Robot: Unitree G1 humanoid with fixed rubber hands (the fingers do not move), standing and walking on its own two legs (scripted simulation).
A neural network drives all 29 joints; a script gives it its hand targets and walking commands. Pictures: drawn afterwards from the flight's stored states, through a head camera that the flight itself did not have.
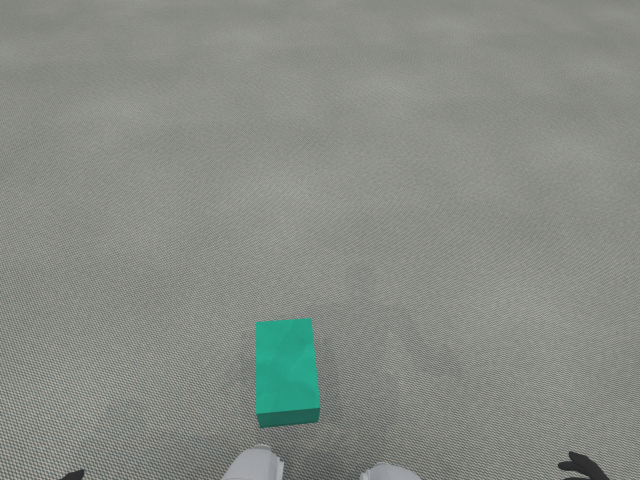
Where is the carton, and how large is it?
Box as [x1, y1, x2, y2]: [256, 318, 319, 427]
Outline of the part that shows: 310,318 256,322 256,414 260,427 316,422 318,419 319,399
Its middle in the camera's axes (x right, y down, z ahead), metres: -0.09 +0.37 +1.12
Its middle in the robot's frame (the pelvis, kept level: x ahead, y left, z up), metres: +0.49 +0.09 -0.64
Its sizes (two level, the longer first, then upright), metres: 0.255 0.163 0.144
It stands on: the floor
